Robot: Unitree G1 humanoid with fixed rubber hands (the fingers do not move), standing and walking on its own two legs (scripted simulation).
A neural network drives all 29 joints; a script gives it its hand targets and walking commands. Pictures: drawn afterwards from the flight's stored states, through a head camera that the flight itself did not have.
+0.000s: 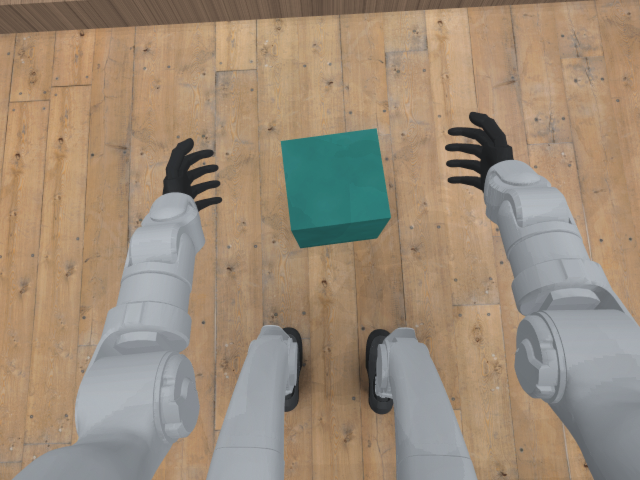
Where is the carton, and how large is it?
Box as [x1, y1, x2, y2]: [281, 128, 390, 247]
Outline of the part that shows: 376,128 281,141 291,230 300,247 376,238 389,219 390,214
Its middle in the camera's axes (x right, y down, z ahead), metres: +0.04 -0.12 +0.95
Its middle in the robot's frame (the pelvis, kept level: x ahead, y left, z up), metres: +0.56 +0.02 -0.54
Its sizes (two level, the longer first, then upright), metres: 0.210 0.200 0.250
